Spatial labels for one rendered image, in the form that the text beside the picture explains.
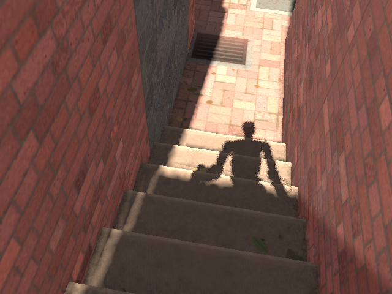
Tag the stairs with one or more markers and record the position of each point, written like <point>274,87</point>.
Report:
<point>209,214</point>

